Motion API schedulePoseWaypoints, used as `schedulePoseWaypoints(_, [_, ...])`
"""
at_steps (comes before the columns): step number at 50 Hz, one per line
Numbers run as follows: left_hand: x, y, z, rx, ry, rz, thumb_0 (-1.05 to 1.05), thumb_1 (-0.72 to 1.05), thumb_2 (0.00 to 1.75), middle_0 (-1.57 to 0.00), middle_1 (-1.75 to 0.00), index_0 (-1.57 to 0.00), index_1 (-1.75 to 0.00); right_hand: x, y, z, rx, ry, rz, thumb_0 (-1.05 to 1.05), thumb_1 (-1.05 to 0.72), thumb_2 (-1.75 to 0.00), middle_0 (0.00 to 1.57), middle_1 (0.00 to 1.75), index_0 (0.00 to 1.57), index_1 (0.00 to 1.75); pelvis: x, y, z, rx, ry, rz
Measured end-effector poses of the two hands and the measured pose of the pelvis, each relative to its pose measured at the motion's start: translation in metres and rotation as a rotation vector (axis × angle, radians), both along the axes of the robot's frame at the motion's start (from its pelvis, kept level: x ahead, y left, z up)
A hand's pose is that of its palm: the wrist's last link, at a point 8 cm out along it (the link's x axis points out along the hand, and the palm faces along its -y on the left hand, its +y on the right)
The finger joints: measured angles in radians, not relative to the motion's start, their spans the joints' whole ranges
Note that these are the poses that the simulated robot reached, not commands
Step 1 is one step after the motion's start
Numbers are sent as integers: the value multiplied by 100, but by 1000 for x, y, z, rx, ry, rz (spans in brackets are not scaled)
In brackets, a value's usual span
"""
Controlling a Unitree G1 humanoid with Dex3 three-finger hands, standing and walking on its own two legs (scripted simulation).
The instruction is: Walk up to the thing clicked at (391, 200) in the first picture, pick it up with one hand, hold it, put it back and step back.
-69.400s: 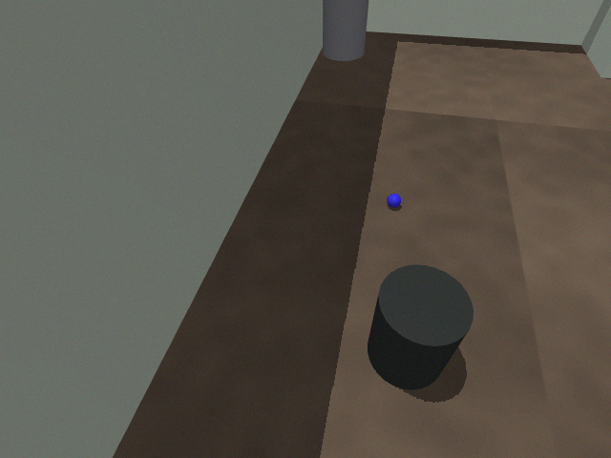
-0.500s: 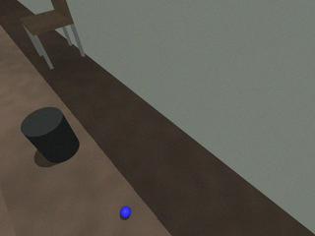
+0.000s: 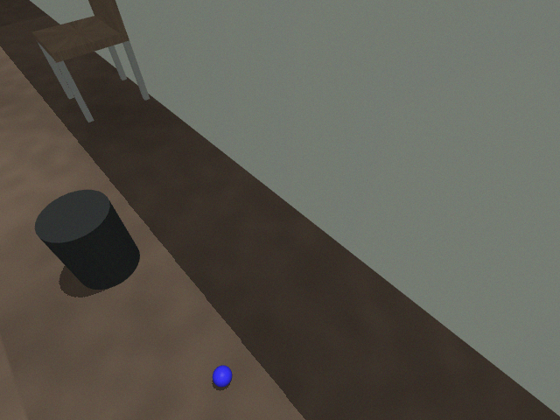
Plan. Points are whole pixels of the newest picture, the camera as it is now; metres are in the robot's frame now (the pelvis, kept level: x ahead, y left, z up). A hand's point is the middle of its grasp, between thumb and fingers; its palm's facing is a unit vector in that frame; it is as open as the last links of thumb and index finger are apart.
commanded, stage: step back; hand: left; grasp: from above
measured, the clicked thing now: (222, 376) +0.40 +0.25 -0.75
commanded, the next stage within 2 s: none
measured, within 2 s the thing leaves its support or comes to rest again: neither
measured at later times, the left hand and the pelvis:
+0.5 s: hand out of the picture +0.06 +0.30 -0.18, palm faces -0.06 -0.93 -0.37, open 7.4 cm; pelvis -0.08 +0.04 -0.02, yaw -2 degrees
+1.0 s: hand out of the picture -0.08 +0.28 -0.15, palm faces -0.02 -0.91 -0.42, open 7.4 cm; pelvis -0.21 +0.02 -0.02, yaw -1 degrees
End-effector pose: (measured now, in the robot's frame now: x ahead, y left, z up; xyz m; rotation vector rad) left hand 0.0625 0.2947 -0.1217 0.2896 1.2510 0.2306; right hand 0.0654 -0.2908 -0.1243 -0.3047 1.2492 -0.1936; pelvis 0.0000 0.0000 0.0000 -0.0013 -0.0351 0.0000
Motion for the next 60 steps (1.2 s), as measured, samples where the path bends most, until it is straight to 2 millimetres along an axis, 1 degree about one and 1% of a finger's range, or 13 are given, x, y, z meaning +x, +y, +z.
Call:
schedulePoseWaypoints(6, [-3,13,-4,28,-13,1,1,90,90,-20,-30,-21,-30,-2,-8,-3,-21,-2,-7,0,-90,-90,20,30,20,30,-20,3,-8,-12,10,3])
schedulePoseWaypoints(11, [-2,32,-11,48,-40,-31,1,90,90,-20,-30,-21,-30,-12,-9,-3,-62,-3,-8,0,-90,-90,20,30,20,30,-36,17,-18,-8,6,2])
schedulePoseWaypoints(16, [11,57,-26,50,-94,-54,1,90,90,-20,-30,-21,-30,-40,4,-3,-106,1,-7,0,-90,-90,20,30,20,30,-50,37,-31,-11,10,1])
schedulePoseWaypoints(21, [8,57,-23,40,-113,-77,1,91,90,-20,-30,-20,-29,-74,20,7,-112,35,-18,0,-90,-90,20,30,20,30,-68,42,-22,-21,7,-15])
schedulePoseWaypoints(29, [-34,47,-21,25,-53,-138,1,91,90,-20,-30,-20,-29,-102,24,8,-98,-55,-47,0,-90,-90,20,30,20,30,-102,42,-19,-22,1,-68])
schedulePoseWaypoints(36, [-80,33,-19,57,-55,-152,1,91,90,-20,-30,-21,-29,-133,1,-13,-68,-94,-47,0,-90,-90,20,30,20,30,-141,24,-33,-10,-2,-102])
schedulePoseWaypoints(38, [-100,27,-14,61,-52,-148,1,91,90,-20,-30,-21,-29,-143,-6,-17,-60,-92,-61,0,-90,-90,20,30,20,30,-152,19,-32,-24,-10,-90])
schedulePoseWaypoints(41, [-126,22,-3,64,-51,-126,1,90,90,-20,-30,-21,-29,-159,-11,-14,-52,-77,-70,1,-90,-90,20,30,20,30,-165,17,-25,10,-14,-92])
schedulePoseWaypoints(45, [-144,22,7,77,-72,-107,1,90,90,-20,-30,-21,-30,-186,-12,-11,-56,-53,-52,0,-90,-90,20,30,20,30,-183,18,-19,20,-3,-67])
schedulePoseWaypoints(49, [-151,28,9,84,-141,-104,1,90,90,-20,-30,-21,-30,-212,-9,-11,-71,-1,-14,0,-90,-90,20,30,20,30,-206,21,-21,15,3,-30])
schedulePoseWaypoints(53, [-164,40,-3,65,-190,-102,1,90,90,-20,-30,-21,-30,-233,-1,-12,-95,7,21,1,-90,-90,20,30,20,30,-232,30,-31,6,1,6])
schedulePoseWaypoints(56, [-182,45,-10,51,-173,-91,1,90,90,-20,-30,-21,-30,-249,10,-6,-92,-6,34,1,-90,-90,20,30,20,30,-252,35,-29,13,-15,-6])
schedulePoseWaypoints(60, [-212,47,-9,38,-141,-70,1,90,90,-20,-30,-21,-29,-266,16,9,-92,-39,36,1,-90,-90,20,30,20,30,-274,33,-20,-14,-8,-10])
